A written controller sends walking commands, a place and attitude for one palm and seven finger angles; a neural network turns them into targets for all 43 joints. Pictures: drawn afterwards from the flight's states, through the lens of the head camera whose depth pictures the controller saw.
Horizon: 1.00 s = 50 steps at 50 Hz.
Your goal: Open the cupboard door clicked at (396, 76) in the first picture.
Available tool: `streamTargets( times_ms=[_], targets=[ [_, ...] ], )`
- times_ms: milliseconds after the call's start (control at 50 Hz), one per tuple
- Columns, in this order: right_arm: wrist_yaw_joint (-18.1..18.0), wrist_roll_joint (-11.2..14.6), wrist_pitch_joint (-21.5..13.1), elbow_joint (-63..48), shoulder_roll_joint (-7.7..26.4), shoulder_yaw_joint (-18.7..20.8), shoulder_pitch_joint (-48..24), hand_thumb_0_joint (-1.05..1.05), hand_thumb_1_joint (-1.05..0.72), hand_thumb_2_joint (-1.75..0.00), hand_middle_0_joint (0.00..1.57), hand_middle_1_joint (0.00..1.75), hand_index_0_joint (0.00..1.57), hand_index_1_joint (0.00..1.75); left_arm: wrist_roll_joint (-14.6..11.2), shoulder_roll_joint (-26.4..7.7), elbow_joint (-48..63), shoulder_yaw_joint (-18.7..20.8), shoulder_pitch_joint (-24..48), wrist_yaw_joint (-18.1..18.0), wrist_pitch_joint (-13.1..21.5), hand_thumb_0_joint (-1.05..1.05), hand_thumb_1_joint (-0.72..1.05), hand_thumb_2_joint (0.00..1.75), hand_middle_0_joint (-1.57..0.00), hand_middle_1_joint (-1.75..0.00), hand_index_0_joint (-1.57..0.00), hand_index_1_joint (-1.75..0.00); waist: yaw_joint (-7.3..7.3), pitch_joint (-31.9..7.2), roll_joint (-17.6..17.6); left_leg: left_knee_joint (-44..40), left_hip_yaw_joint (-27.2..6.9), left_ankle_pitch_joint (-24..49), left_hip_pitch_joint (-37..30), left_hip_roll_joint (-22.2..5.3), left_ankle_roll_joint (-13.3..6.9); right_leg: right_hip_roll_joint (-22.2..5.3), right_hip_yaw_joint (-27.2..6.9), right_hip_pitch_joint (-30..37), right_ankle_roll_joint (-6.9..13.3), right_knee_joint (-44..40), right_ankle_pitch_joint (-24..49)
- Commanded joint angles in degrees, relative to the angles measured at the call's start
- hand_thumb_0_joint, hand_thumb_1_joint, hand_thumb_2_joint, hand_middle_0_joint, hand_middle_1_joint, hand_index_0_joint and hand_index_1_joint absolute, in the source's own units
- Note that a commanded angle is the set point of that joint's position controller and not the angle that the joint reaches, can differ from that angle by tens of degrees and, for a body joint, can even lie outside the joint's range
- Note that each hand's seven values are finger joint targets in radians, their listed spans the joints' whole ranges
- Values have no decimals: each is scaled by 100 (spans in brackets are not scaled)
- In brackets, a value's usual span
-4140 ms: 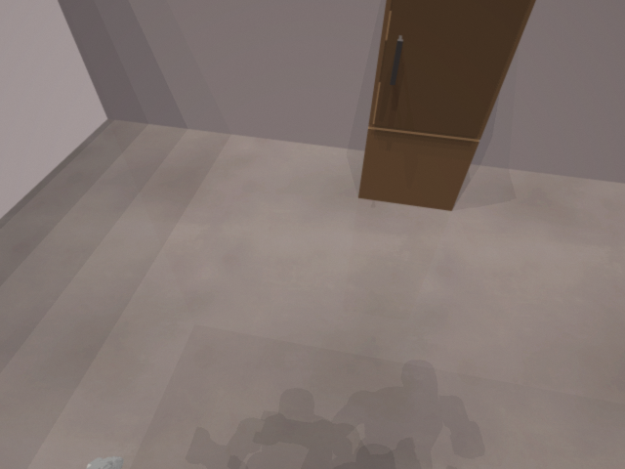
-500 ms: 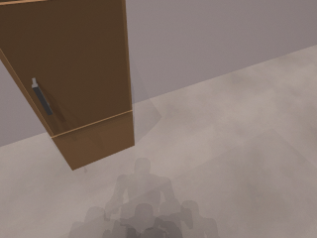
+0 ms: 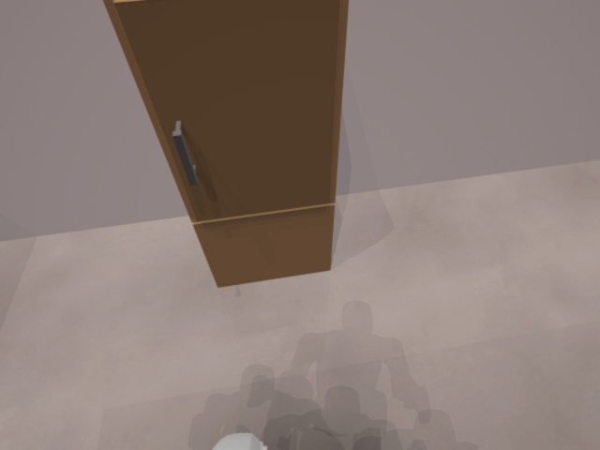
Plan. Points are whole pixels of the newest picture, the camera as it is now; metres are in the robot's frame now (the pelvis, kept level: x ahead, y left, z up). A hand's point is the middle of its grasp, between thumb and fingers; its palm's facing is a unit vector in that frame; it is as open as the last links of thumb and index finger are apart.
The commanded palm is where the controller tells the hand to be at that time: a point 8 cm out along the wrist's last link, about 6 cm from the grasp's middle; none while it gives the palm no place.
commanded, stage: turn to face it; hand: left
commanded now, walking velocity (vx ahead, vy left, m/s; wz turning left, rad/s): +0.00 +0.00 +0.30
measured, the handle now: (186, 154) +0.74 +0.32 -0.07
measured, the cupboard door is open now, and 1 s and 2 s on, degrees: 0 0 0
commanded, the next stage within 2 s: take the last steps up to it in 0.20 s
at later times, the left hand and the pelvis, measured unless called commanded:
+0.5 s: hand out of the picture +0.00 +0.25 -0.17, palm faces +0.16 -0.96 -0.23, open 7.4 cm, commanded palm none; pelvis +0.00 +0.05 +0.00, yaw +8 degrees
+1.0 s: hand out of the picture +0.00 +0.16 -0.16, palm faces +0.26 -0.95 -0.16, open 7.4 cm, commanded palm none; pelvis +0.12 +0.03 +0.00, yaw +10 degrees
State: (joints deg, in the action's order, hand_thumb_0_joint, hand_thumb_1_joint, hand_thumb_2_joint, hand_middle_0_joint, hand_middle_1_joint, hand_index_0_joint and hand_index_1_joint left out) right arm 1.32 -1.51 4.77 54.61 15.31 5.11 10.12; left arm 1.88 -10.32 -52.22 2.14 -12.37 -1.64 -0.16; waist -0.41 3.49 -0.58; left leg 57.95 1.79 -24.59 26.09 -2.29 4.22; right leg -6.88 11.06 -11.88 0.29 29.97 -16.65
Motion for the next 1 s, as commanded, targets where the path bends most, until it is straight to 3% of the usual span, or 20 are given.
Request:
streamTargets(
  times_ms=[0, 80, 100, 120, 140, 180, 220, 260, 320, 440, 520, 580, 600, 620, 640, 660, 700, 760, 860, 980],
  targets=[
    [0, 82, -190, -586, 122, -78, -560, 0, -90, -90, 20, 30, 20, 30, 11, -1386, 150, 323, -443, -23, 30, 0, 90, 90, -20, -30, -20, -30, 321, -378, 1349, -992, 336, -181, -66, 57, -59, -1346, -879, 625, 704, -750, 2968],
    [-40, 89, -281, -492, 226, -111, -177, 0, -90, -90, 20, 30, 20, 30, -26, -1473, 49, 361, -304, -3, -12, 0, 90, 90, -20, -30, -20, -30, 72, -601, 1307, -2635, 558, 686, -1185, 119, -190, -1248, -560, 368, 358, -190, 2775],
    [-39, 77, -338, -429, 432, -70, 30, 0, -90, -90, 20, 30, 20, 30, -76, -1378, 53, 348, -291, 12, -37, 0, 90, 90, -20, -30, -20, -30, -65, -741, 845, -3469, 424, 1423, -1937, -47, -281, -1082, -361, -27, 87, 333, 2415],
    [-58, 21, -409, -434, 1022, 51, 204, 0, -90, -90, 20, 30, 20, 30, -119, -1089, 172, 313, -430, 44, -70, 0, 90, 90, -20, -30, -20, -30, -148, -1028, -697, -3732, -1015, 2836, -2918, -1245, -745, -487, -23, -1182, -319, 1416, 690],
    [-78, 50, -363, -412, 1437, 121, 440, 0, -90, -90, 20, 30, 20, 30, -88, -796, 364, 158, -108, 55, -92, 0, 90, 90, -20, -30, -20, -30, -311, -858, -1581, -3841, -1845, 4500, -2776, -2213, -1364, -82, -248, -1891, -500, 2409, -1963],
    [-211, 24, -367, -313, 1176, 62, 223, 0, -90, -90, 20, 30, 20, 30, -80, -879, 230, 215, 208, 7, -214, 0, 90, 90, -20, -30, -20, -30, -260, -426, -1361, -3996, -1610, 3637, -1964, -1833, -1458, -43, -960, -1931, -431, 3246, -1620],
    [-225, 33, -386, -433, 830, -55, -336, 0, -90, -90, 20, 30, 20, 30, -77, -905, -7, 242, -54, 70, -216, 0, 90, 90, -20, -30, -20, -30, 15, -210, -993, -4030, -1055, 3326, -1680, -1339, -1303, -14, -994, -1801, -448, 3407, -894],
    [-235, 67, -444, -427, 765, -77, -326, 0, -90, -90, 20, 30, 20, 30, -74, -873, -153, 226, -314, 96, -205, 0, 90, 90, -20, -30, -20, -30, 83, -457, -746, -4009, -847, 3528, -1986, -1162, -1257, 43, -937, -1737, -511, 3339, -624],
    [-249, 63, -490, -251, 616, -97, 65, 0, -90, -90, 20, 30, 20, 30, -82, -761, -204, 165, -282, 82, -175, 0, 90, 90, -20, -30, -20, -30, -38, -646, -675, -4080, -988, 3273, -2383, -1186, -1343, 120, -967, -1665, -528, 2901, -593],
    [-251, 1, -560, 113, 488, -65, 656, 0, -90, -90, 20, 30, 20, 30, -28, -589, -204, 49, 157, 176, -46, 0, 90, 90, -20, -30, -20, -30, -257, -96, -571, -4653, -1620, 566, -2099, -1328, -1486, 196, -876, -1515, -353, 1692, -870],
    [-248, -28, -571, 250, 489, -55, 605, 0, -90, -90, 20, 30, 20, 30, -43, -418, -315, 42, -38, 213, 10, 0, 90, 90, -20, -30, -20, -30, -114, 103, -701, -4719, -1675, -276, -1464, -1271, -1400, 341, -745, -801, -204, 842, -788],
    [-243, 14, -574, 351, 331, -100, 542, 0, -90, -90, 20, 30, 20, 30, -35, -433, -631, 90, -762, 210, 105, 0, 90, 90, -20, -30, -20, -30, 247, 73, -301, -3980, -1238, -654, -576, -845, -1070, 466, -666, 716, -143, -563, -53],
    [-229, 46, -598, 353, 80, -146, 567, 0, -90, -90, 20, 30, 20, 30, -2, -661, -760, 156, -1112, 166, 169, 0, 90, 90, -20, -30, -20, -30, 411, 26, 347, -3043, -815, -747, 207, -425, -837, -48, -1369, 1494, 19, -1084, -686],
    [-198, 84, -628, 181, -247, -242, 490, 0, -90, -90, 20, 30, 20, 30, 24, -1073, -816, 238, -1427, 107, 185, 0, 90, 90, -20, -30, -20, -30, 553, 177, 1686, -1667, 100, -755, 1199, 277, -556, -1204, -3040, 1778, 537, -1963, -1959],
    [-164, 17, -585, -4, 8, -179, 46, 0, -90, -90, 20, 30, 20, 30, -58, -1207, -839, 306, -1709, 53, 189, 0, 90, 90, -20, -30, -20, -30, 762, 369, 1814, -664, -31, -822, 1450, 73, -566, -1784, -3912, 1219, 933, -2560, -2819],
    [-129, -10, -578, -4, 116, -139, -160, 0, -90, -90, 20, 30, 20, 30, -78, -1029, -872, 270, -1586, 36, 227, 0, 90, 90, -20, -30, -20, -30, 654, 669, 1492, -119, -236, -370, 1544, -102, -596, -1672, -3922, 802, 1013, -2692, -2754],
    [-71, -22, -552, 249, -19, -84, 232, 0, -90, -90, 20, 30, 20, 30, -63, -604, -758, 167, -989, 35, 289, 0, 90, 90, -20, -30, -20, -30, 191, 706, 542, 261, -197, 422, 1306, -308, -508, -1242, -2734, 483, 833, -2424, -1630],
    [-46, -29, -523, 438, -259, -102, 611, 0, -90, -90, 20, 30, 20, 30, -88, -368, -811, 77, -1004, 34, 403, 0, 90, 90, -20, -30, -20, -30, 19, 508, 584, 292, 5, 1076, 1085, -392, -352, -805, -1594, 529, 677, -2227, 177],
    [-11, 8, -568, 286, -371, -142, 101, 0, -90, -90, 20, 30, 20, 30, -62, -358, -1152, 30, -1541, 4, 495, 0, 90, 90, -20, -30, -20, -30, 120, 419, 705, -376, 274, 1228, 1312, -428, -293, -768, -1294, 1070, 803, -1906, 2193],
    [9, 55, -679, 163, -510, -219, -415, 0, -90, -90, 20, 30, 20, 30, -41, -401, -1395, 36, -1748, -44, 435, 0, 90, 90, -20, -30, -20, -30, 181, 504, 863, -1770, 602, 1139, 286, -179, -518, -730, -1099, 991, 721, -1447, 3305]
  ],
)
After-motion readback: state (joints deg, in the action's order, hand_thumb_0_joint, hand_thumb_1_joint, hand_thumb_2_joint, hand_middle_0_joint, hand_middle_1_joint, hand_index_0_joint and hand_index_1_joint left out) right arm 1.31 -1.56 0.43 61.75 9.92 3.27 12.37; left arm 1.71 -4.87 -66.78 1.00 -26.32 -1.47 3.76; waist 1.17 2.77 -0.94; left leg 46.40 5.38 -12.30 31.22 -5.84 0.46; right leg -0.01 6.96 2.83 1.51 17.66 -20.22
